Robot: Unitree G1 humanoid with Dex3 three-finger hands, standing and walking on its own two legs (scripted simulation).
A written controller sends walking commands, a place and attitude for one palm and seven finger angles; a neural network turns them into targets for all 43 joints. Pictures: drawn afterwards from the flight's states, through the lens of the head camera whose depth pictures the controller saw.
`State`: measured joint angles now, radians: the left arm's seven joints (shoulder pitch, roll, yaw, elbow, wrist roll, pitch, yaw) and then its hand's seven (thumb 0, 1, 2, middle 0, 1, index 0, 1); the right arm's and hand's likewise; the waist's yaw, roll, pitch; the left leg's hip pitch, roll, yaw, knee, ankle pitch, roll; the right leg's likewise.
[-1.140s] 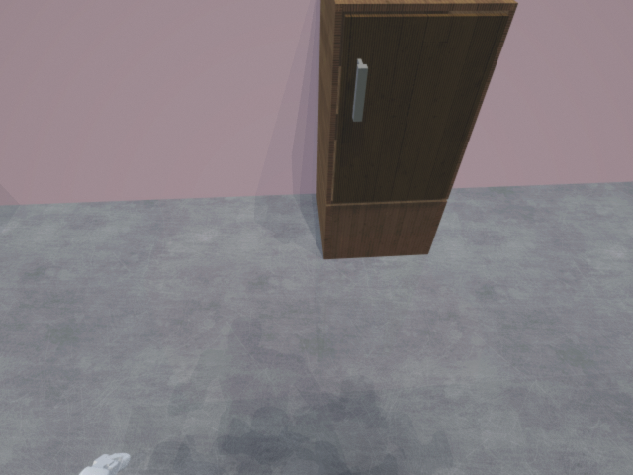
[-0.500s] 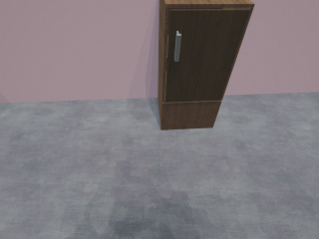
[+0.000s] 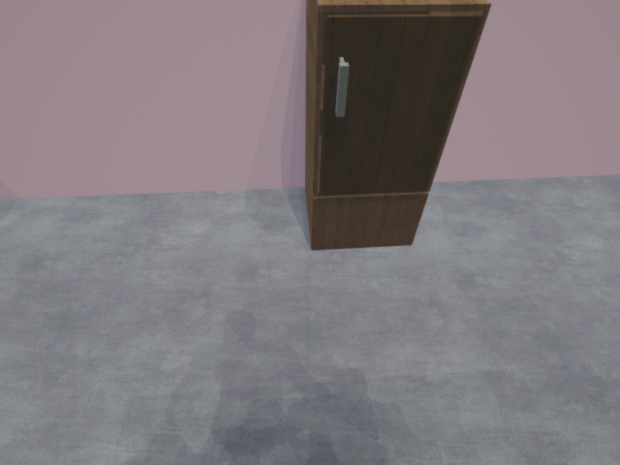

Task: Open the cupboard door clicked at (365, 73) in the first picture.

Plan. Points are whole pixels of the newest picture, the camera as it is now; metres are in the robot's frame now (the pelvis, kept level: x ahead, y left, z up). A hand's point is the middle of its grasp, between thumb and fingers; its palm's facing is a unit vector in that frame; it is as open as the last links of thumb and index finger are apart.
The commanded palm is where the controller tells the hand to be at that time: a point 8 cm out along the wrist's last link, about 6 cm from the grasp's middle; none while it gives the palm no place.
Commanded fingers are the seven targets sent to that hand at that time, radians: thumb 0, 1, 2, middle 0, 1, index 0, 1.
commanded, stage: look at it before walking up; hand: left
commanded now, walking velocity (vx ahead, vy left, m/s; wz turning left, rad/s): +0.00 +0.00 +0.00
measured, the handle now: (340, 87) +1.05 -0.03 -0.01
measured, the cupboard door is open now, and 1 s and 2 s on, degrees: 0 0 0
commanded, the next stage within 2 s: walk to a spot facing it in 0.30 s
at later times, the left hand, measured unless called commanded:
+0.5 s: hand out of the picture +0.08 +0.25 -0.16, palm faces -0.03 -0.94 -0.34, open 7.4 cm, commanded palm none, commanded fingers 0.00 0.90 0.90 -0.20 -0.30 -0.20 -0.30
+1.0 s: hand out of the picture +0.04 +0.15 -0.17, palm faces -0.21 -0.94 -0.26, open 7.4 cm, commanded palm none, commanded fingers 0.00 0.90 0.90 -0.20 -0.30 -0.20 -0.30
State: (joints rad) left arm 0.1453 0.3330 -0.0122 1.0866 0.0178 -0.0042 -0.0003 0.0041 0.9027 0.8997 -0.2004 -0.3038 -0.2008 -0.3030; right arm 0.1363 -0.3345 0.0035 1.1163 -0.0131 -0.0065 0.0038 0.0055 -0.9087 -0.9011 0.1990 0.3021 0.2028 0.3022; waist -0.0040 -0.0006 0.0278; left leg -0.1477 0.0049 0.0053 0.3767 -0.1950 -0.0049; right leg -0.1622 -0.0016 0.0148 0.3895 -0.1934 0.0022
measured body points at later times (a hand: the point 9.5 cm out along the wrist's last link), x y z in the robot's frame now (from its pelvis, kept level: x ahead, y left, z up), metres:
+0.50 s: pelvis +0.01 +0.00 +0.00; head +0.01 +0.00 +0.45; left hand +0.08 +0.29 -0.13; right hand +0.09 -0.30 -0.13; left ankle +0.01 +0.12 -0.75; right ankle +0.01 -0.12 -0.75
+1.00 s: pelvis -0.03 -0.04 -0.01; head +0.00 -0.07 +0.44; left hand +0.05 +0.20 -0.15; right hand -0.01 -0.30 -0.16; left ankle -0.01 +0.13 -0.66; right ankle -0.01 -0.11 -0.75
